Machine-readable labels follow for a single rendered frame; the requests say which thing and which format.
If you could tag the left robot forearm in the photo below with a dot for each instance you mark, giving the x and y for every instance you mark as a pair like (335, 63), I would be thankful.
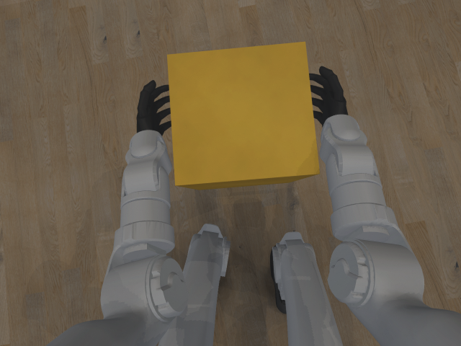
(145, 228)

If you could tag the robot left thigh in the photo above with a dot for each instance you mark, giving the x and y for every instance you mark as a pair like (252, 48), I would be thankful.
(207, 260)

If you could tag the robot right hand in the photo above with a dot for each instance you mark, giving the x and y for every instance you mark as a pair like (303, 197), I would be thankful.
(333, 102)

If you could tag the robot right upper arm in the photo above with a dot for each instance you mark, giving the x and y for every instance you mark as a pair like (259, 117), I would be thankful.
(383, 286)

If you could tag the robot left upper arm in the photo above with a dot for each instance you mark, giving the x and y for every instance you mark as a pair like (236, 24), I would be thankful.
(139, 299)

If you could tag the right robot forearm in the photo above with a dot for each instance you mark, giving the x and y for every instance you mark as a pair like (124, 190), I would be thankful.
(359, 208)

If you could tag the carton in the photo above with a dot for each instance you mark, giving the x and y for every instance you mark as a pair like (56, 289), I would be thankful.
(242, 117)

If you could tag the robot left shin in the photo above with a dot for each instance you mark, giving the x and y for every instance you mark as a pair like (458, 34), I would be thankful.
(206, 227)

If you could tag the robot left hand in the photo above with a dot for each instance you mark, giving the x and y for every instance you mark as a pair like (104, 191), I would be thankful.
(147, 117)

